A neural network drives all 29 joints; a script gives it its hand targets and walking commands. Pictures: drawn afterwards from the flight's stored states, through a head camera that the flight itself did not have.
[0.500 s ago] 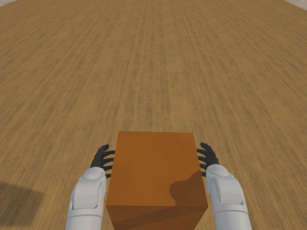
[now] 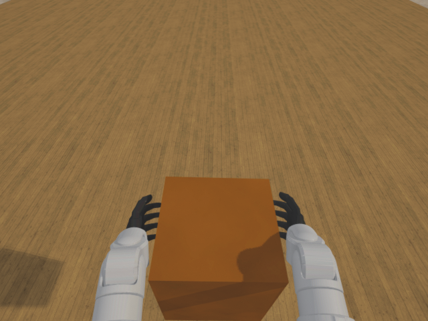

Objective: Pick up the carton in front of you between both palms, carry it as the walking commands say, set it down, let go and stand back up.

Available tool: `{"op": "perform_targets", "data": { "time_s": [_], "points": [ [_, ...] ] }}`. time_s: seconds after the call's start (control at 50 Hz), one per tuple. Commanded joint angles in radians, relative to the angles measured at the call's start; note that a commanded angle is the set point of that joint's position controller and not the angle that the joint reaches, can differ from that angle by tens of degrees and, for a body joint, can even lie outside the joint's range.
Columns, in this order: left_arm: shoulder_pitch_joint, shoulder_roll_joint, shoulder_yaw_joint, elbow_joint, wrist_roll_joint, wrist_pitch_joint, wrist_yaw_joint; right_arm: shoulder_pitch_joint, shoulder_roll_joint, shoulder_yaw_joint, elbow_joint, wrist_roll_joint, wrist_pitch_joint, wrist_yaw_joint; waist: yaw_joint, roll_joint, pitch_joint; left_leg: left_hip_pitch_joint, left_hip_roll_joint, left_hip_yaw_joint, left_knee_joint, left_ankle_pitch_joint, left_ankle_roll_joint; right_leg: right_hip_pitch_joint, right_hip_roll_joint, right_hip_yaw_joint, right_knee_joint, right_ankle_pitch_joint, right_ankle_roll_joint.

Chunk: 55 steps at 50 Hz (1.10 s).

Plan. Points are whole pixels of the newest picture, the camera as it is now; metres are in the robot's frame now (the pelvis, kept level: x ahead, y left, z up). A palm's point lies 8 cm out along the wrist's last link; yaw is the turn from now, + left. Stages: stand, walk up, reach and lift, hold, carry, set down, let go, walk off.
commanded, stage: carry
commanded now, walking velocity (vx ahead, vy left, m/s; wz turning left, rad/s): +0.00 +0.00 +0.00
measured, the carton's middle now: (215, 252) +0.29 +0.00 -0.04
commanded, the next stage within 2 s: hold in 0.08 s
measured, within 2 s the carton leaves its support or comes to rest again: neither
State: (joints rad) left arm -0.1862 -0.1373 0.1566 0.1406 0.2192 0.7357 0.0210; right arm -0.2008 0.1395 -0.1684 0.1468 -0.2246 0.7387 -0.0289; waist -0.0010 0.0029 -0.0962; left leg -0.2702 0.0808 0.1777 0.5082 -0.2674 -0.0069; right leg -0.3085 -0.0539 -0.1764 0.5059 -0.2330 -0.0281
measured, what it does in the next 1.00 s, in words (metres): stands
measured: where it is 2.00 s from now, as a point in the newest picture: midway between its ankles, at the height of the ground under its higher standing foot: outside the picture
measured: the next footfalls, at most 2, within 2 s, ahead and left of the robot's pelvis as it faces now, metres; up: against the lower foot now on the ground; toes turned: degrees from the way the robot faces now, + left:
none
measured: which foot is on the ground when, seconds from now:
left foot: down 0.00-1.00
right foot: down 0.00-1.00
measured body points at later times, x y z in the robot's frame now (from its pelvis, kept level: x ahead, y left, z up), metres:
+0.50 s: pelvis -0.03 +0.01 +0.01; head -0.07 +0.01 +0.45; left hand +0.27 +0.16 +0.04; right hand +0.26 -0.15 +0.04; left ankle +0.00 +0.13 -0.74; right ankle +0.02 -0.10 -0.74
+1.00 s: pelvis -0.05 +0.01 -0.02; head +0.00 +0.01 +0.43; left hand +0.30 +0.18 -0.02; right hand +0.32 -0.12 -0.02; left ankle +0.00 +0.13 -0.74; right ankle +0.02 -0.10 -0.74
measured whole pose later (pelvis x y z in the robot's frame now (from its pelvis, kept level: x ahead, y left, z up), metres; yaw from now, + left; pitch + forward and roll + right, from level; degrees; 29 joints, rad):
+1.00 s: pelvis -0.05 +0.01 -0.02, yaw +3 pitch +0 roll +0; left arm -0.57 -0.18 0.53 0.60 0.46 0.45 -0.07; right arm -0.58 0.20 -0.55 0.59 -0.47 0.45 0.04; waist 0.01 0.01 0.10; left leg -0.40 -0.02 -0.03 0.69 -0.29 0.01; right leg -0.41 0.03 0.01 0.67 -0.25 -0.02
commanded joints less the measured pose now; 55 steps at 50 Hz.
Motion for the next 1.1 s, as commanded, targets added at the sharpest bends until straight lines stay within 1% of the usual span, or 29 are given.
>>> {"op": "perform_targets", "data": {
  "time_s": [0.0, 0.06, 0.08, 0.1, 0.12, 0.14, 0.16, 0.18, 0.26, 0.36, 0.5, 0.56, 0.58, 0.62, 0.64, 0.68, 0.74, 0.78, 0.82, 0.86, 0.9, 0.94, 1.0, 1.08],
  "points": [
    [-0.462, -0.860, -0.554, -0.079, -0.234, -0.037, -0.211, -0.430, 0.868, 0.565, -0.062, 0.237, -0.031, 0.217, 0.000, -0.005, -0.229, 0.067, 0.092, -0.098, -0.071, 0.159, 0.008, 0.104, -0.115, 0.119, -0.074, 0.206, 0.002],
    [-0.458, -0.861, -0.553, -0.078, -0.233, -0.036, -0.211, -0.428, 0.867, 0.565, -0.061, 0.237, -0.030, 0.217, 0.000, -0.004, -0.235, 0.070, 0.092, -0.097, -0.070, 0.166, 0.009, 0.108, -0.115, 0.118, -0.072, 0.209, 0.002],
    [-0.361, -0.893, -0.522, -0.095, -0.219, -0.029, -0.216, -0.320, 0.887, 0.546, -0.075, 0.231, -0.022, 0.222, -0.006, 0.014, -0.144, 0.169, -0.165, -0.253, -0.128, 0.386, 0.041, 0.338, 0.122, 0.270, -0.103, 0.494, 0.001],
    [-0.388, -0.860, -0.515, -0.108, -0.203, -0.043, -0.211, -0.344, 0.874, 0.543, -0.110, 0.220, -0.037, 0.214, -0.009, -0.006, -0.193, 0.184, -0.153, -0.278, -0.124, 0.445, 0.043, 0.370, 0.114, 0.283, -0.093, 0.537, 0.003],
    [-0.355, -0.846, -0.499, -0.117, -0.193, -0.045, -0.208, -0.329, 0.847, 0.527, -0.111, 0.208, -0.037, 0.213, 0.008, 0.005, -0.174, 0.168, -0.154, -0.275, -0.136, 0.454, 0.035, 0.420, 0.108, 0.291, -0.094, 0.572, 0.009],
    [-0.388, -0.827, -0.503, -0.118, -0.199, -0.045, -0.213, -0.326, 0.847, 0.509, -0.088, 0.191, -0.040, 0.208, -0.004, -0.027, -0.176, 0.172, -0.156, -0.276, -0.147, 0.411, 0.029, 0.439, 0.117, 0.277, -0.114, 0.496, 0.016],
    [-0.394, -0.840, -0.506, -0.103, -0.198, -0.046, -0.215, -0.354, 0.847, 0.518, -0.091, 0.190, -0.041, 0.209, -0.002, 0.005, -0.160, 0.179, -0.162, -0.270, -0.162, 0.369, 0.024, 0.423, 0.127, 0.267, -0.117, 0.456, 0.022],
    [-0.417, -0.846, -0.507, -0.094, -0.201, -0.048, -0.217, -0.362, 0.855, 0.514, -0.078, 0.193, -0.043, 0.210, -0.010, 0.005, -0.155, 0.171, -0.164, -0.271, -0.165, 0.360, 0.022, 0.425, 0.131, 0.267, -0.126, 0.427, 0.019],
    [-0.420, -0.847, -0.481, -0.060, -0.185, -0.056, -0.216, -0.405, 0.864, 0.524, -0.074, 0.203, -0.044, 0.218, 0.009, -0.016, -0.125, 0.168, -0.165, -0.275, -0.179, 0.262, 0.039, 0.424, 0.125, 0.268, -0.139, 0.339, 0.023],
    [-0.457, -0.858, -0.445, -0.010, -0.168, -0.051, -0.224, -0.436, 0.869, 0.488, -0.021, 0.189, -0.036, 0.231, 0.005, -0.002, -0.056, 0.147, -0.150, -0.275, -0.197, 0.137, 0.047, 0.379, 0.123, 0.259, -0.156, 0.181, 0.011],
    [-0.535, -0.901, -0.430, 0.043, -0.168, -0.052, -0.253, -0.493, 0.911, 0.452, 0.042, 0.178, -0.034, 0.260, -0.005, 0.013, -0.025, 0.115, -0.135, -0.272, -0.212, 0.005, 0.051, 0.359, 0.122, 0.248, -0.162, 0.046, 0.000],
    [-0.564, -0.919, -0.423, 0.066, -0.165, -0.056, -0.264, -0.536, 0.927, 0.448, 0.056, 0.182, -0.038, 0.277, -0.001, 0.025, -0.029, 0.117, -0.129, -0.269, -0.219, -0.052, 0.055, 0.343, 0.122, 0.243, -0.160, -0.006, 0.001],
    [-0.600, -0.924, -0.415, 0.083, -0.164, -0.060, -0.269, -0.565, 0.929, 0.436, 0.074, 0.177, -0.041, 0.282, -0.007, 0.017, -0.017, 0.101, -0.127, -0.269, -0.215, -0.078, 0.056, 0.336, 0.123, 0.241, -0.157, -0.028, 0.000],
    [-0.666, -0.932, -0.385, 0.138, -0.153, -0.074, -0.280, -0.636, 0.930, 0.403, 0.122, 0.166, -0.052, 0.294, -0.011, 0.018, -0.004, 0.089, -0.123, -0.266, -0.208, -0.153, 0.061, 0.310, 0.121, 0.239, -0.146, -0.097, 0.001],
    [-0.703, -0.938, -0.366, 0.177, -0.144, -0.083, -0.285, -0.677, 0.933, 0.381, 0.157, 0.160, -0.061, 0.301, -0.012, 0.023, 0.000, 0.090, -0.121, -0.264, -0.201, -0.189, 0.064, 0.290, 0.119, 0.240, -0.140, -0.136, 0.003],
    [-0.781, -0.949, -0.312, 0.266, -0.117, -0.108, -0.295, -0.757, 0.944, 0.329, 0.242, 0.136, -0.081, 0.313, -0.011, 0.015, 0.009, 0.082, -0.120, -0.264, -0.179, -0.236, 0.065, 0.251, 0.117, 0.242, -0.127, -0.198, 0.005],
    [-0.864, -0.922, -0.189, 0.407, -0.046, -0.149, -0.295, -0.835, 0.947, 0.220, 0.383, 0.073, -0.115, 0.310, -0.006, -0.019, 0.039, 0.070, -0.130, -0.260, -0.130, -0.244, 0.065, 0.181, 0.112, 0.256, -0.114, -0.267, 0.007],
    [-0.886, -0.867, -0.092, 0.468, 0.009, -0.171, -0.279, -0.851, 0.916, 0.131, 0.457, 0.020, -0.137, 0.286, 0.004, -0.042, 0.071, 0.058, -0.141, -0.250, -0.090, -0.217, 0.064, 0.127, 0.105, 0.267, -0.110, -0.299, 0.005],
    [-0.880, -0.802, 0.000, 0.510, 0.067, -0.193, -0.255, -0.843, 0.854, 0.033, 0.508, -0.040, -0.161, 0.255, 0.013, -0.033, 0.095, 0.013, -0.140, -0.250, -0.067, -0.203, 0.062, 0.102, 0.111, 0.262, -0.085, -0.280, 0.004],
    [-0.861, -0.735, 0.070, 0.528, 0.113, -0.219, -0.233, -0.818, 0.778, -0.051, 0.534, -0.094, -0.192, 0.228, 0.008, -0.014, 0.101, -0.052, -0.143, -0.247, -0.041, -0.189, 0.059, 0.071, 0.122, 0.250, -0.044, -0.229, 0.001],
    [-0.839, -0.674, 0.104, 0.527, 0.140, -0.259, -0.217, -0.781, 0.712, -0.101, 0.534, -0.132, -0.238, 0.207, -0.004, -0.007, 0.075, -0.111, -0.148, -0.244, 0.003, -0.132, 0.052, 0.014, 0.130, 0.246, 0.000, -0.143, -0.001],
    [-0.814, -0.626, 0.108, 0.515, 0.149, -0.317, -0.208, -0.741, 0.659, -0.123, 0.522, -0.152, -0.300, 0.192, -0.011, 0.001, 0.016, -0.181, -0.157, -0.242, 0.060, -0.054, 0.041, -0.047, 0.138, 0.245, 0.062, -0.048, 0.001],
    [-0.779, -0.622, 0.062, 0.506, 0.129, -0.418, -0.204, -0.724, 0.665, -0.082, 0.507, -0.136, -0.408, 0.177, -0.010, -0.005, -0.117, -0.258, -0.178, -0.241, 0.152, 0.072, 0.029, -0.136, 0.152, 0.243, 0.156, 0.074, 0.005],
    [-0.807, -0.719, -0.106, 0.496, 0.048, -0.565, -0.201, -0.766, 0.759, 0.087, 0.489, -0.056, -0.558, 0.173, -0.010, 0.012, -0.372, -0.357, -0.196, -0.245, 0.283, 0.215, 0.019, -0.232, 0.168, 0.243, 0.295, 0.212, 0.016]
  ]
}}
